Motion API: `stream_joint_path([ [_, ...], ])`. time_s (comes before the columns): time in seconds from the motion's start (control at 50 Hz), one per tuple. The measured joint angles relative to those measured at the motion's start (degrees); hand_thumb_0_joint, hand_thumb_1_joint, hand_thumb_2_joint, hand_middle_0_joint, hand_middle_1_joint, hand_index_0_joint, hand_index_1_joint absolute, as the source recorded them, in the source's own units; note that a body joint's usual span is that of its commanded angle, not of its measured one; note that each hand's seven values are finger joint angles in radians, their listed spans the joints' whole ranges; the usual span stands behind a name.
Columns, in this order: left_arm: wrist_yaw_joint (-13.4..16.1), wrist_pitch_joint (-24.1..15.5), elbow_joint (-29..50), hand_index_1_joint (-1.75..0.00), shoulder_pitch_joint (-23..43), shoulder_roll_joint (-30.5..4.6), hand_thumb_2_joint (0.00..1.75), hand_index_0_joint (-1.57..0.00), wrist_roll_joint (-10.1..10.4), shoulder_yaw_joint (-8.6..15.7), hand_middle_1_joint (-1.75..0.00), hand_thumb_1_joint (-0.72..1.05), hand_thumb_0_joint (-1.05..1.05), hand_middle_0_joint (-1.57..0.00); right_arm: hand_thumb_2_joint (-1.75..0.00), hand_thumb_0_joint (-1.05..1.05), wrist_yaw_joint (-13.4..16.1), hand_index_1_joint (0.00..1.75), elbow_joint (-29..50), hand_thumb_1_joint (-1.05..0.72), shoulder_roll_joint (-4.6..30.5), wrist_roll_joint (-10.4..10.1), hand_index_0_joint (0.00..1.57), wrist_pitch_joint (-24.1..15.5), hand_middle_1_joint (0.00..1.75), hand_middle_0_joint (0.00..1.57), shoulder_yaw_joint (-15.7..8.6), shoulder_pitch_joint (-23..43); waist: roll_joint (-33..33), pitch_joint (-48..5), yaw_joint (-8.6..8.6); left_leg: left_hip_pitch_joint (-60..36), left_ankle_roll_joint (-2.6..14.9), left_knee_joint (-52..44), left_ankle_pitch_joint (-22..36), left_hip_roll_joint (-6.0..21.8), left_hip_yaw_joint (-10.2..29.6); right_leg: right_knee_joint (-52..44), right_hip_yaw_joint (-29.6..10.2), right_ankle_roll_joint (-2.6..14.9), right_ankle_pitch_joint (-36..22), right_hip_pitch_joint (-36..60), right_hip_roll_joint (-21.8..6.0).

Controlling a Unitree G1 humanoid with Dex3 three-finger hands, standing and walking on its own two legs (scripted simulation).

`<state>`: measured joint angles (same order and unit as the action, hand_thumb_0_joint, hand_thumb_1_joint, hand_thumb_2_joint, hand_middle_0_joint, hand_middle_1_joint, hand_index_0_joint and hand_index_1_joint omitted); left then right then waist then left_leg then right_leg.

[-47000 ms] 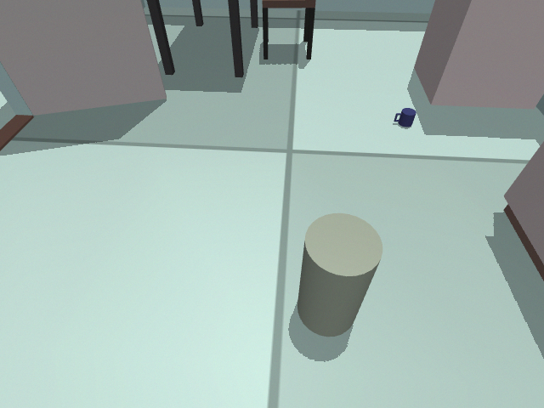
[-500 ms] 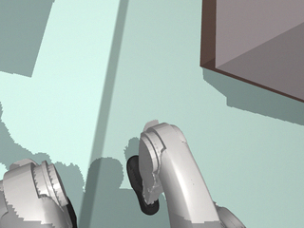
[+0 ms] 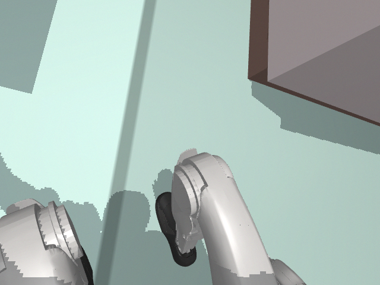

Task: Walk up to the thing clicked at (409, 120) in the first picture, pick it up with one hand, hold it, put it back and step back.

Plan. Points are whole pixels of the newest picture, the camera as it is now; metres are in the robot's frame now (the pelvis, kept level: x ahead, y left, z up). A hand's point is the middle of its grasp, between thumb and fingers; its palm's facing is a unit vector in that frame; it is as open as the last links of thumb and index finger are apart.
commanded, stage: open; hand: left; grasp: from above
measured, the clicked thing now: out of the picture +0.45 +0.33 -0.26
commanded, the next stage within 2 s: withdraw in 0.30 s
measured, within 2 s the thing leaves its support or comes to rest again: rests again in 0.72 s
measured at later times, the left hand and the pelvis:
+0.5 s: hand out of the picture +0.46 +0.32 -0.23, palm faces -0.44 -0.14 -0.89, open 13.9 cm; pelvis +0.00 +0.00 +0.00, yaw +0 degrees
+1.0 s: hand out of the picture +0.44 +0.35 -0.05, palm faces -0.49 -0.12 -0.86, open 14.1 cm; pelvis -0.01 +0.00 +0.07, yaw +7 degrees
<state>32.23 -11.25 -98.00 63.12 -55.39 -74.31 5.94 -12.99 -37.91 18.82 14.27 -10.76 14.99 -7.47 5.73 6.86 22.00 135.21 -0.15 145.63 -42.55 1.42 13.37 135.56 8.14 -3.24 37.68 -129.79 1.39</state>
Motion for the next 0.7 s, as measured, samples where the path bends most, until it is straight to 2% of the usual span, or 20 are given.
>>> stream_joint_path([
  [0.22, -1.52, 0.14, -0.14, -1.04, -0.45, 0.18, 0.97, -0.10, 1.02, 0.14, -1.06, -0.48, 0.00, -0.08, -0.89, 0.00, 0.07, 0.30, 0.96, -0.90, 0.08, -0.73, 0.21, 0.19, 0.30, 0.20, -0.05, 0.35, -0.45, -0.08, -0.22, -0.18, 0.02, -0.35, 0.27, -0.02, -0.26, -0.19, -0.17, 0.12, -0.15, 0.12, -0.06],
  [0.42, -2.00, -1.43, 0.63, -1.05, -0.21, -0.73, 0.96, -0.10, 0.26, -0.11, -1.07, -0.48, 0.00, -0.08, -0.89, 0.00, 0.49, 0.30, 1.11, -0.90, 0.44, -0.84, 0.21, 0.39, 0.30, 0.20, -0.07, 0.56, 0.35, 0.62, -0.32, -0.34, 0.07, -0.33, 0.42, 0.00, -0.13, -0.31, -0.08, 0.00, -0.37, 0.35, 0.03],
  [0.52, -1.08, -1.55, 2.49, -1.04, -0.61, -0.38, 0.97, -0.10, -0.58, 0.44, -1.05, -0.49, 0.00, -0.08, -0.90, 0.00, 0.46, 0.30, 0.69, -0.90, 0.33, -0.79, 0.21, 0.63, 0.30, 0.20, -0.14, -0.04, 0.43, -0.13, -0.50, -0.24, -0.09, -0.31, 0.21, -0.07, -0.01, -0.30, 0.04, 0.22, -0.17, 0.27, -0.03],
  [0.62, -1.14, 0.27, 7.50, -1.03, -2.64, 1.23, 0.98, -0.09, -0.50, 1.66, -1.04, -0.51, 0.00, -0.09, -0.90, 0.00, 0.08, 0.30, 0.16, -0.91, -0.14, -1.26, 0.21, 1.06, 0.30, 0.20, -1.52, -1.26, -0.86, -2.38, -1.29, 0.18, -0.21, -0.64, 0.01, -0.20, -0.22, -0.37, -0.10, 0.44, 0.21, -0.21, -0.23],
  [0.7, -3.41, 2.84, 15.30, -1.02, -6.20, 4.22, 0.98, -0.09, 1.51, 2.81, -1.03, -0.53, 0.00, -0.09, -0.90, 0.00, -0.45, 0.30, -0.05, -0.91, -0.75, -2.68, 0.21, 2.53, 0.30, 0.20, -4.19, -2.69, -3.47, -5.56, -3.08, 0.48, -0.14, -1.88, 0.07, -0.39, -1.28, -0.86, -0.83, 0.85, 0.75, -0.62, -0.71],
])
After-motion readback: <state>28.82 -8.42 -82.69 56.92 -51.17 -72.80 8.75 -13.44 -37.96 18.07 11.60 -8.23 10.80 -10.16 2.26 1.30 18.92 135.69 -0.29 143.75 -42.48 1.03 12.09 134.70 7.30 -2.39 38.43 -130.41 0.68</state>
